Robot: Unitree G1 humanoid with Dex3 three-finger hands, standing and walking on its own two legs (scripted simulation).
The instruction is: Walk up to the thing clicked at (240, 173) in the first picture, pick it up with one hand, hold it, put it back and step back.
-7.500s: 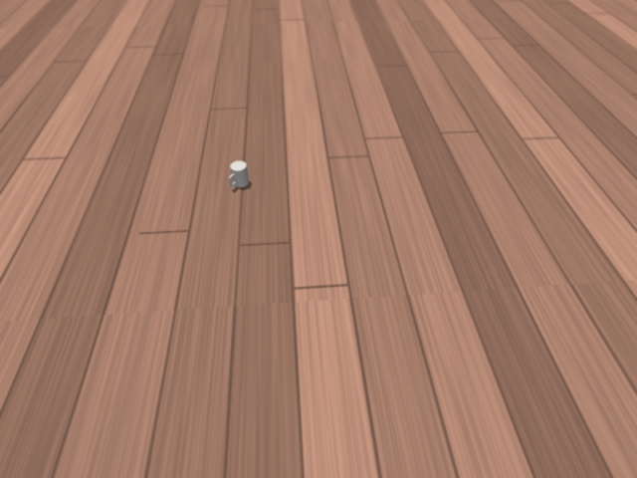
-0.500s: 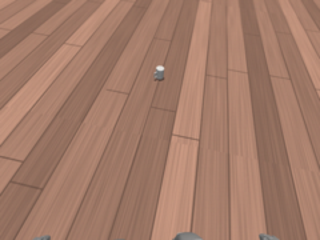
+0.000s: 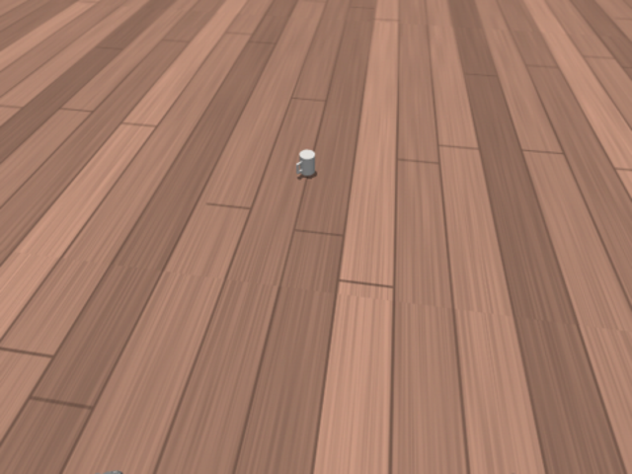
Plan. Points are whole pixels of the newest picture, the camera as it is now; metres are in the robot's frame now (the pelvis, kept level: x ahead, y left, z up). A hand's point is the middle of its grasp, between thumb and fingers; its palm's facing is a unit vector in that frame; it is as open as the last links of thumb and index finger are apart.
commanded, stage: walk up
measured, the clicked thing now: (304, 164) +1.57 +0.06 -0.72
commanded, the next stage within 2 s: stand in 0.24 s
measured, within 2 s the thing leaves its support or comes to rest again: neither
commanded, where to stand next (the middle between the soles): +0.07 +0.02 m, yaw +1 degrees
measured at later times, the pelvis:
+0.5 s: pelvis -0.01 +0.00 +0.01, yaw +0 degrees
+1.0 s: pelvis -0.01 +0.01 +0.01, yaw +1 degrees
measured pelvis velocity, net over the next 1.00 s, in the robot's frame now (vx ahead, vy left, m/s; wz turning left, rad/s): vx -0.01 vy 0.01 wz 0.02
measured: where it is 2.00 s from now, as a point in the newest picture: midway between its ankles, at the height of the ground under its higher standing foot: outside the picture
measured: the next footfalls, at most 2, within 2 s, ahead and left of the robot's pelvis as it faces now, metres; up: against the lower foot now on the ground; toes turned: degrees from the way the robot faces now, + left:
none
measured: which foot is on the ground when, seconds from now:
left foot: down 0.00-1.00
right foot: down 0.00-1.00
